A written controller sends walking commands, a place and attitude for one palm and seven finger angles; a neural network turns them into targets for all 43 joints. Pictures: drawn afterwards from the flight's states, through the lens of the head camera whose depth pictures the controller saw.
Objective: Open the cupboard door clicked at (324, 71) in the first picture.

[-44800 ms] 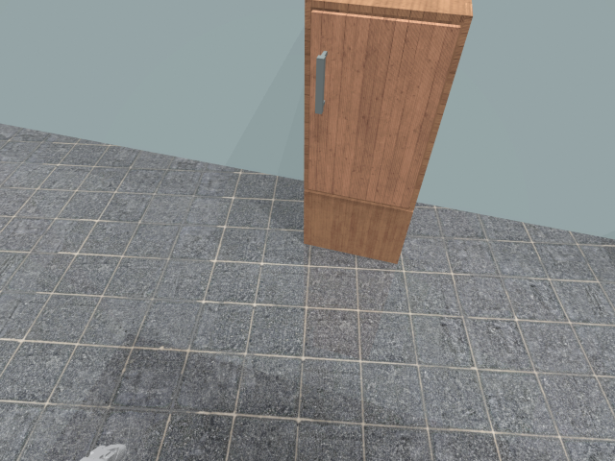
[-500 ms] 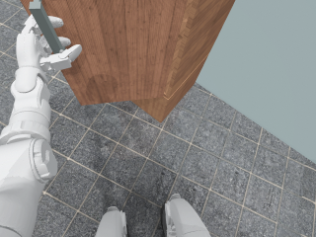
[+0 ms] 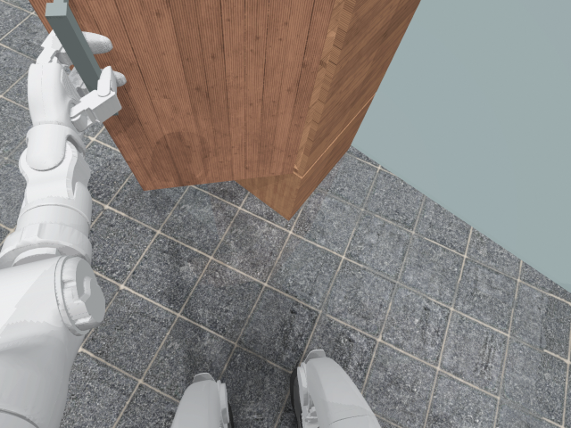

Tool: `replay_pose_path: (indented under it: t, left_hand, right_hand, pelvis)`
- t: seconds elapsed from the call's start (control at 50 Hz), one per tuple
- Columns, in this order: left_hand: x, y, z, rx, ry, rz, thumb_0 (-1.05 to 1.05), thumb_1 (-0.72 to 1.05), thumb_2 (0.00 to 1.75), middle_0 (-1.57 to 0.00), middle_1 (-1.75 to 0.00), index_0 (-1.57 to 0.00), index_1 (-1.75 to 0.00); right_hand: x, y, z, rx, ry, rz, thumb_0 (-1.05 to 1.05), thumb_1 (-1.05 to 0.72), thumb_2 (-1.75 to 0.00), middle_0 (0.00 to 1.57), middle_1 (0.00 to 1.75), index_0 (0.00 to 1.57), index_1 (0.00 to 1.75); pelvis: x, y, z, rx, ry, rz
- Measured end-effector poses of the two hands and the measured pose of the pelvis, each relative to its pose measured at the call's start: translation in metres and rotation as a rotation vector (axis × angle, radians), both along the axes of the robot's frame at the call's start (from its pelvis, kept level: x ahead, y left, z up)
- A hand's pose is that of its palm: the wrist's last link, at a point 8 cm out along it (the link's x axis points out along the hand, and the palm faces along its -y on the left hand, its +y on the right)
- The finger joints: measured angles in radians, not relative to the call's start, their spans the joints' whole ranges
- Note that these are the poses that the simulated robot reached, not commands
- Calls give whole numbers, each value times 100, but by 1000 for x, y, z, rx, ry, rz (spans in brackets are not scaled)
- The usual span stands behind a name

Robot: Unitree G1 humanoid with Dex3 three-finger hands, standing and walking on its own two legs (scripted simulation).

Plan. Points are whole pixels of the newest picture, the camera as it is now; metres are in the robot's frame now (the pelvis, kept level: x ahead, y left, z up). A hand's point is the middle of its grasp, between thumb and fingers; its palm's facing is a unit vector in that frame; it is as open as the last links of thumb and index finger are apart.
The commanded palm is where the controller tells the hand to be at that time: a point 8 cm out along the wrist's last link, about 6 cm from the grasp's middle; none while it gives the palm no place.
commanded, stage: pull the door open along its arc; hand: left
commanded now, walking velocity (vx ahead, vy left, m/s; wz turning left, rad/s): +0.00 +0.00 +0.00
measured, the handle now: (88, 56) +0.60 +0.19 +0.08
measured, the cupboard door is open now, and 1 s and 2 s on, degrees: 48 92 90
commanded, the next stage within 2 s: open thumb and fingers to let go in 0.88 s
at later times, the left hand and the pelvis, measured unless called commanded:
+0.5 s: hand (170, 193) +0.40 +0.10 +0.07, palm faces +0.18 -0.98 +0.08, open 6.1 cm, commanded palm +0.34 +0.17 +0.07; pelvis +0.02 -0.01 +0.03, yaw +0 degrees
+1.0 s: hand (238, 229) +0.35 +0.02 +0.07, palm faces +0.40 -0.91 -0.06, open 6.1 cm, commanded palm +0.30 +0.07 +0.07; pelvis +0.02 -0.06 +0.03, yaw +5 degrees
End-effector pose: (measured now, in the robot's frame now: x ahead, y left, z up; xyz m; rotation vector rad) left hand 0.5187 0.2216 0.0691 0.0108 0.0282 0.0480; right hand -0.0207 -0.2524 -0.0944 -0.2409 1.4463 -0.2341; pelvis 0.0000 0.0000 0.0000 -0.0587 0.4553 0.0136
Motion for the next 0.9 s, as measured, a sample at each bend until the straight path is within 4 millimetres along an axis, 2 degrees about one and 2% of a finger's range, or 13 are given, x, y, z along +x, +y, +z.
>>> replay_pose_path:
  t: [0.14, 0.26, 0.34, 0.5, 0.64, 0.76, 0.9]
  left_hand:
    - [-18, -3, 0, 8, -8, -11, 1, 74, 78, -37, -134, -36, -135]
    - [-52, -13, -1, 0, -14, -37, 1, 73, 75, -36, -134, -36, -135]
    - [-85, -27, -1, -13, -22, -55, 1, 72, 73, -35, -133, -36, -134]
    - [-152, -77, -2, -90, -26, 136, 2, 69, 71, -36, -132, -37, -131]
    - [-187, -115, 2, -51, -10, 256, 2, 67, 70, -37, -129, -38, -132]
    - [-199, -133, 5, 1, -2, 354, 2, 66, 72, -37, -127, -37, -132]
    - [-210, -149, 7, 32, 22, 363, 2, 67, 72, -34, -128, -36, -133]
  right_hand:
    - [13, 2, 2, 27, -31, -12, 0, -91, -90, 21, 30, 20, 30]
    - [41, 2, 9, 52, -115, -12, 0, -91, -90, 21, 30, 20, 30]
    - [71, 1, 14, 68, -203, 10, 0, -91, -90, 21, 30, 20, 30]
    - [147, 8, 21, 117, -406, 119, 0, -91, -90, 20, 30, 20, 30]
    - [197, 19, 23, 159, -524, 202, 0, -91, -90, 20, 30, 20, 30]
    - [215, 21, 21, 180, -551, 243, 0, -91, -90, 20, 30, 20, 30]
    - [213, 6, 16, 184, -535, 246, 1, -91, -90, 20, 30, 20, 30]
  pelvis:
    - [7, 0, 7, 7, -19, -12]
    - [16, 0, 17, 16, -52, -19]
    - [21, -1, 24, 24, -76, -23]
    - [23, -5, 28, 41, -127, -23]
    - [21, -19, 27, 60, -168, -8]
    - [22, -34, 26, 72, -181, 10]
    - [26, -49, 28, 80, -195, 33]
